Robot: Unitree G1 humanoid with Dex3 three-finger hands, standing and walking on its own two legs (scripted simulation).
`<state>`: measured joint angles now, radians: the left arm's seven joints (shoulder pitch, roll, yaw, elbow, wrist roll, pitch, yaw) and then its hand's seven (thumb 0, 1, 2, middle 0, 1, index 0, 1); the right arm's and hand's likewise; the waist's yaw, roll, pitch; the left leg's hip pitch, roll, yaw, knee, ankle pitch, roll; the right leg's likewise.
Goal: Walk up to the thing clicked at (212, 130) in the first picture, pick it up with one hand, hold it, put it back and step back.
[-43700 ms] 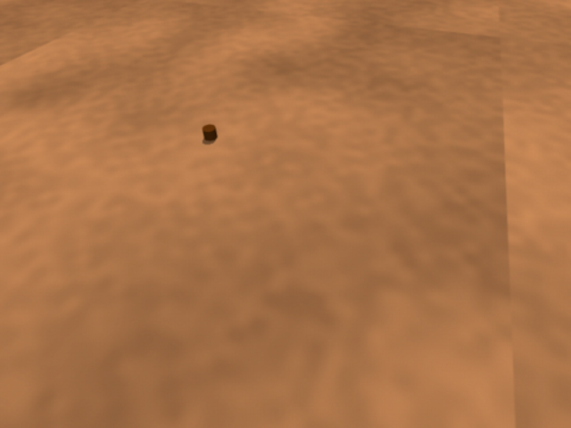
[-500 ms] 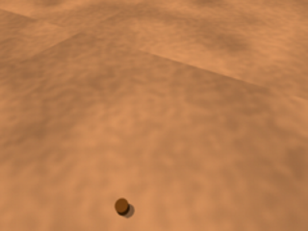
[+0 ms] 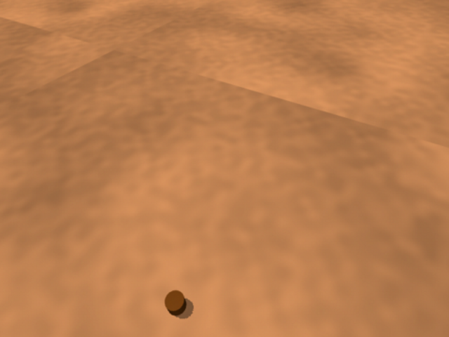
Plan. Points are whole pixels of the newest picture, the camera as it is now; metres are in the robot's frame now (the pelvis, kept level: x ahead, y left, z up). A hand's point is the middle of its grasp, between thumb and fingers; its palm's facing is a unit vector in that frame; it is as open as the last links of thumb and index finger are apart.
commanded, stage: stand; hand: left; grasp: from above
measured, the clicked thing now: (175, 303) +0.43 +0.26 -0.75
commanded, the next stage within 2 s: step back in 0.10 s
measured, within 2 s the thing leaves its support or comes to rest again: neither
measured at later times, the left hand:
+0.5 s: hand out of the picture +0.09 +0.32 -0.18, palm faces -0.02 -0.93 -0.36, open 7.4 cm
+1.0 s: hand out of the picture -0.05 +0.32 -0.16, palm faces -0.09 -0.91 -0.40, open 7.4 cm
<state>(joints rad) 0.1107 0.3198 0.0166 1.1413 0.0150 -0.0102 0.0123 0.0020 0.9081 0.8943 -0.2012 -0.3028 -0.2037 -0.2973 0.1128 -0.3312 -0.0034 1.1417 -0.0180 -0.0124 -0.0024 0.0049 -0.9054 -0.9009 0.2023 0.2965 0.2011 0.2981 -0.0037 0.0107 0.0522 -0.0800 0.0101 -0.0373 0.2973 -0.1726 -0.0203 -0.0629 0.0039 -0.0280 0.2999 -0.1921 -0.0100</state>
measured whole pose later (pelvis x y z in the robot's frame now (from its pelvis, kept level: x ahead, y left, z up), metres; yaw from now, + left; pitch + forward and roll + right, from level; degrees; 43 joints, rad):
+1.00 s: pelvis -0.16 +0.06 -0.02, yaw -5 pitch -3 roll +1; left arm 0.18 0.36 0.07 0.86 0.04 0.05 0.00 0.00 0.91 0.89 -0.20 -0.30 -0.20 -0.30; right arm 0.11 -0.37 -0.05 0.89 -0.01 0.05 -0.01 0.01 -0.90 -0.90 0.20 0.30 0.20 0.30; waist 0.01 0.01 0.17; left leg -0.42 -0.09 -0.04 0.90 -0.48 0.01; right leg -0.24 0.04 0.05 0.62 -0.33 -0.04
